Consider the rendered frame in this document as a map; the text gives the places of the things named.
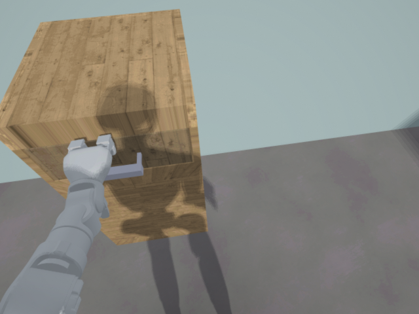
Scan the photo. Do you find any drawer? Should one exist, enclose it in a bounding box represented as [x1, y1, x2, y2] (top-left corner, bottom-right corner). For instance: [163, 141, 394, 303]
[24, 128, 192, 181]

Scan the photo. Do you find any robot left hand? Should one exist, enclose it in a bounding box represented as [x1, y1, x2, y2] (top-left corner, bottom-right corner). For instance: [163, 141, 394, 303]
[63, 134, 117, 218]

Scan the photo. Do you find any handle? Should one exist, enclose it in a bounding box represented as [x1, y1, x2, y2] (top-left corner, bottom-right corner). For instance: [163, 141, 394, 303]
[105, 152, 143, 181]

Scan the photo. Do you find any robot left forearm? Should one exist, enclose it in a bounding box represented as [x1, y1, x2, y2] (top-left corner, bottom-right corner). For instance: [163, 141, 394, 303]
[0, 179, 104, 314]

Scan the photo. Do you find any cabinet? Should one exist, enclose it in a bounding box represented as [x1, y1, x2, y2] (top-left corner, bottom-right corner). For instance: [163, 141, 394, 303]
[0, 9, 208, 245]

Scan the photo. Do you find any robot left upper arm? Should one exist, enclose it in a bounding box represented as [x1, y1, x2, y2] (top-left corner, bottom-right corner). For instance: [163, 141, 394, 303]
[3, 268, 84, 314]

